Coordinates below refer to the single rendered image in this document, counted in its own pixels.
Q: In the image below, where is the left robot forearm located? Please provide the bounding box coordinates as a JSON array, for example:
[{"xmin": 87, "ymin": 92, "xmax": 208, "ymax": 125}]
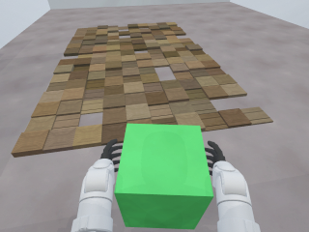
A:
[{"xmin": 70, "ymin": 159, "xmax": 115, "ymax": 232}]

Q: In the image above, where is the robot left hand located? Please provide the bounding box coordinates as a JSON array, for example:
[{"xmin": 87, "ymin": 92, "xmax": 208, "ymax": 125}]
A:
[{"xmin": 100, "ymin": 138, "xmax": 123, "ymax": 172}]

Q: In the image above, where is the carton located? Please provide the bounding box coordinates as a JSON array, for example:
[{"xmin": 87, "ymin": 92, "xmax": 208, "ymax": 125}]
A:
[{"xmin": 114, "ymin": 123, "xmax": 214, "ymax": 230}]

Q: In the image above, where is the robot right hand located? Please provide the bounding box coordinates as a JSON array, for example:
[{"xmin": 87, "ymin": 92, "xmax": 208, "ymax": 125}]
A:
[{"xmin": 205, "ymin": 141, "xmax": 226, "ymax": 175}]

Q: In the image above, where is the right robot forearm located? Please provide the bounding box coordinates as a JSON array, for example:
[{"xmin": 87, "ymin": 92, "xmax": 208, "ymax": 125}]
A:
[{"xmin": 212, "ymin": 160, "xmax": 261, "ymax": 232}]

